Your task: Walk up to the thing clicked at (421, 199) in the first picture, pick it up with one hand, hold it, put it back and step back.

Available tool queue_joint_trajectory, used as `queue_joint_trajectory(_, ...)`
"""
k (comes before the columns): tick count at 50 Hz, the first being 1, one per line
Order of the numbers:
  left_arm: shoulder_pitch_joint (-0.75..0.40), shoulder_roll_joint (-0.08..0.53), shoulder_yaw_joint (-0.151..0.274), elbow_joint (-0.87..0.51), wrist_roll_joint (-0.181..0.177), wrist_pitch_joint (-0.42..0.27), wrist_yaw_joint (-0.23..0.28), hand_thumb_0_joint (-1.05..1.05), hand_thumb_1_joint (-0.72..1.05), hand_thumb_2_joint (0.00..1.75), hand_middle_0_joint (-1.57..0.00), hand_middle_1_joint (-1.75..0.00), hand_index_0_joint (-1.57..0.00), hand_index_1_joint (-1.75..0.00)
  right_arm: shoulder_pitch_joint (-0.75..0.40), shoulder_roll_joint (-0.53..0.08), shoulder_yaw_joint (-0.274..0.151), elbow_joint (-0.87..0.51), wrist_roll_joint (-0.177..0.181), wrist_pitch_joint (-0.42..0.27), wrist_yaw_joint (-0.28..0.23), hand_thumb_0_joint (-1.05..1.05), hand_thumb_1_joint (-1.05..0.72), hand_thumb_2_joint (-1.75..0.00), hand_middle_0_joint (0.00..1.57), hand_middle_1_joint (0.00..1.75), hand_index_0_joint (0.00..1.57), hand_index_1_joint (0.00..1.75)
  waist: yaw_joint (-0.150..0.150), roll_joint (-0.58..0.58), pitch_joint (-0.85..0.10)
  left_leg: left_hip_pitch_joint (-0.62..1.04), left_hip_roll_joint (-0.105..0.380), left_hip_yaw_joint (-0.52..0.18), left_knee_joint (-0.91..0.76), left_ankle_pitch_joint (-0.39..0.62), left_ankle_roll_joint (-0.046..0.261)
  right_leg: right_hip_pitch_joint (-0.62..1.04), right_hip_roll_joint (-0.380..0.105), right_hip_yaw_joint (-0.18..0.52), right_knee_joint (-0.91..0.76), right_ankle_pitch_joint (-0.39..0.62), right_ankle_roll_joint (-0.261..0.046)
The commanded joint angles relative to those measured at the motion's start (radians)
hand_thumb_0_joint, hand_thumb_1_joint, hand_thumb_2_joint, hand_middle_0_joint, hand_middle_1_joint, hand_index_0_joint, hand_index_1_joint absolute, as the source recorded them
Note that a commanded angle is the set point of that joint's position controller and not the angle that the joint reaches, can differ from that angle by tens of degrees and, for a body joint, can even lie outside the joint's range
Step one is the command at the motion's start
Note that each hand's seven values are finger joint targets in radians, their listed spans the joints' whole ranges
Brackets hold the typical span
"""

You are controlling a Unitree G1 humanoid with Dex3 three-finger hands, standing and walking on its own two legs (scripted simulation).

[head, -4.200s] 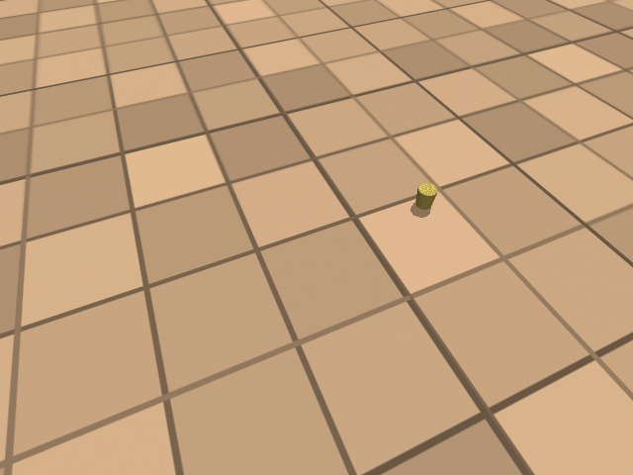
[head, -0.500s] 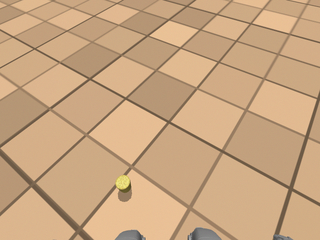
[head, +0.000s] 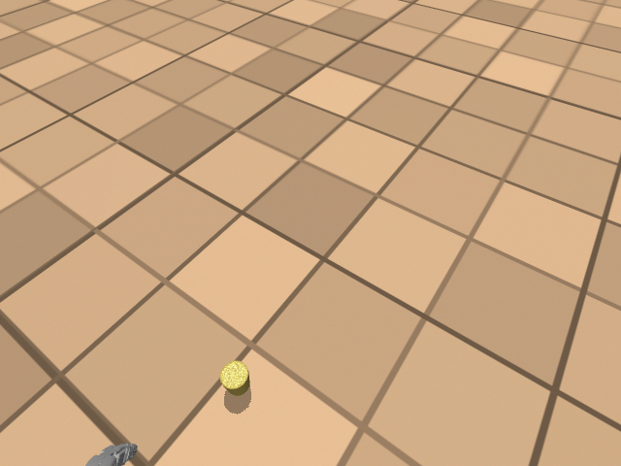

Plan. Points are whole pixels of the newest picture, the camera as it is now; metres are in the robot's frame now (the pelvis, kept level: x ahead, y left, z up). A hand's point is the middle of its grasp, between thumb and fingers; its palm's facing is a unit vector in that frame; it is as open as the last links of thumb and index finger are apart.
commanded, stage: walk up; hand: left
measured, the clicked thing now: (236, 379) +0.46 +0.25 -0.73
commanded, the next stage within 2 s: stand in 0.54 s
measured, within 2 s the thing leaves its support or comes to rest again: neither
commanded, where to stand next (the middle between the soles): +0.07 +0.01 m, yaw +0 degrees
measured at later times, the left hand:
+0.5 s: hand out of the picture +0.08 +0.26 -0.15, palm faces +0.02 -0.95 -0.33, open 7.4 cm
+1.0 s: hand out of the picture +0.11 +0.26 -0.15, palm faces +0.00 -0.94 -0.34, open 7.4 cm
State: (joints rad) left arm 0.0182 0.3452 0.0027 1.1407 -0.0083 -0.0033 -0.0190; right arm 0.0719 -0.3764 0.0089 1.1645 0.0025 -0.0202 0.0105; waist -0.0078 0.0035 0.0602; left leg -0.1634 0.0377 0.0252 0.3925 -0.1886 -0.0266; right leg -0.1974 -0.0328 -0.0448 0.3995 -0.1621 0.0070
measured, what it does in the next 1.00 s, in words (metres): stands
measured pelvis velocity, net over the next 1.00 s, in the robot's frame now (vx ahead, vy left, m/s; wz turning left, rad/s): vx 0.03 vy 0.01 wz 0.01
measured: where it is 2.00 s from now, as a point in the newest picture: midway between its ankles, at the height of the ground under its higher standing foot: outside the picture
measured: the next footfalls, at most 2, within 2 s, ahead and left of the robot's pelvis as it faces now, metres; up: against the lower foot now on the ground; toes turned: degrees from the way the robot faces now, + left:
none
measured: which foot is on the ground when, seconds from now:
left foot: down 0.00-1.00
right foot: down 0.00-1.00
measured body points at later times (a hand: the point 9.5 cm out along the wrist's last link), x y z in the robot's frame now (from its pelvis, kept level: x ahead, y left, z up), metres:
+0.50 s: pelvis +0.01 +0.01 +0.00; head +0.02 +0.00 +0.45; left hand +0.08 +0.31 -0.13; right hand +0.10 -0.29 -0.13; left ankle +0.02 +0.14 -0.74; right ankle +0.04 -0.12 -0.74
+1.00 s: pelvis +0.03 +0.01 +0.00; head +0.03 +0.00 +0.45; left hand +0.11 +0.31 -0.12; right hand +0.11 -0.30 -0.13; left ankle +0.02 +0.14 -0.74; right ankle +0.04 -0.12 -0.74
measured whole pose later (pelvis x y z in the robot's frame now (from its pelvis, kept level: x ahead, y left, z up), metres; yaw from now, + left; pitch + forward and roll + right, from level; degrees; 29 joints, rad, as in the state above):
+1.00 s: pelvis +0.03 +0.01 +0.00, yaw +1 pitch -2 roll +0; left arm 0.08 0.34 0.01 1.16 0.01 -0.01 -0.01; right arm 0.09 -0.36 0.00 1.15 -0.01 -0.01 0.01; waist 0.00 0.01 0.03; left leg -0.10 0.03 0.02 0.31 -0.18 -0.02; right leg -0.13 -0.04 -0.06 0.32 -0.16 0.02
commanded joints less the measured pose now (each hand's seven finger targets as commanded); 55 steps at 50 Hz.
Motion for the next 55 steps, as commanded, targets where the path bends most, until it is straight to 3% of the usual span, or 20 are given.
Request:
queue_joint_trajectory(1,-0.056,0.214,0.044,-0.041,0.007,-0.028,0.013,0.00,0.90,0.90,-0.20,-0.30,-0.20,-0.30,-0.047,-0.199,-0.033,-0.042,-0.001,-0.018,-0.008,0.00,-0.90,-0.90,0.20,0.30,0.20,0.30,0.008,-0.016,-0.102,-0.006,0.096,-0.089,-0.097,0.028,0.046,0.065,-0.108,0.116,-0.122,0.016,-0.026)
queue_joint_trajectory(3,-0.052,0.216,0.044,-0.035,0.009,-0.027,0.013,0.00,0.90,0.90,-0.20,-0.30,-0.20,-0.30,-0.052,-0.202,-0.035,-0.039,-0.004,-0.016,-0.008,0.00,-0.90,-0.90,0.20,0.30,0.20,0.30,0.008,-0.013,-0.089,0.004,0.093,-0.087,-0.103,0.007,0.044,0.045,-0.110,0.119,-0.136,-0.024,-0.026)
queue_joint_trajectory(11,-0.031,0.212,0.045,-0.019,0.011,-0.026,0.013,0.00,0.90,0.90,-0.20,-0.30,-0.20,-0.30,-0.054,-0.205,-0.038,-0.036,-0.003,-0.016,-0.010,0.00,-0.90,-0.90,0.20,0.30,0.20,0.30,0.008,-0.005,-0.107,0.016,0.103,-0.091,-0.121,0.041,0.045,0.076,-0.108,0.105,-0.130,0.046,-0.020)
queue_joint_trajectory(23,0.002,0.202,0.048,-0.014,0.011,-0.025,0.016,0.00,0.90,0.90,-0.20,-0.30,-0.20,-0.30,-0.051,-0.193,-0.043,-0.047,-0.002,-0.014,-0.012,0.00,-0.90,-0.90,0.20,0.30,0.20,0.30,0.013,-0.006,-0.101,0.022,0.105,-0.099,-0.129,0.094,0.043,0.087,-0.108,0.091,-0.126,0.075,-0.011)
queue_joint_trajectory(31,0.018,0.211,0.042,-0.023,0.020,-0.028,0.023,0.00,0.90,0.90,-0.20,-0.30,-0.20,-0.30,-0.055,-0.186,-0.047,-0.064,-0.015,-0.010,-0.012,0.00,-0.90,-0.90,0.20,0.30,0.20,0.30,0.011,-0.009,-0.080,0.006,0.101,-0.106,-0.147,0.015,0.037,0.080,-0.109,0.089,-0.130,0.014,-0.009)
queue_joint_trajectory(41,0.024,0.215,0.041,-0.040,0.015,-0.033,0.023,0.00,0.90,0.90,-0.20,-0.30,-0.20,-0.30,-0.039,-0.187,-0.046,-0.070,-0.013,-0.015,-0.014,0.00,-0.90,-0.90,0.20,0.30,0.20,0.30,0.008,-0.002,-0.113,0.047,0.108,-0.095,-0.124,0.171,0.034,0.118,-0.119,0.088,-0.122,0.137,-0.013)
queue_joint_trajectory(43,0.022,0.216,0.041,-0.041,0.018,-0.031,0.024,0.00,0.90,0.90,-0.20,-0.30,-0.20,-0.30,-0.036,-0.186,-0.046,-0.070,-0.013,-0.013,-0.015,0.00,-0.90,-0.90,0.20,0.30,0.20,0.30,0.007,0.001,-0.107,0.033,0.105,-0.094,-0.130,0.142,0.034,0.118,-0.118,0.083,-0.125,0.121,-0.010)
queue_joint_trajectory(55,0.020,0.210,0.039,-0.043,0.016,-0.029,0.025,0.00,0.90,0.90,-0.20,-0.30,-0.20,-0.30,-0.035,-0.194,-0.044,-0.070,-0.011,-0.012,-0.018,0.00,-0.90,-0.90,0.20,0.30,0.20,0.30,0.008,-0.001,-0.102,0.048,0.106,-0.085,-0.120,0.191,0.033,0.138,-0.125,0.085,-0.130,0.180,-0.012)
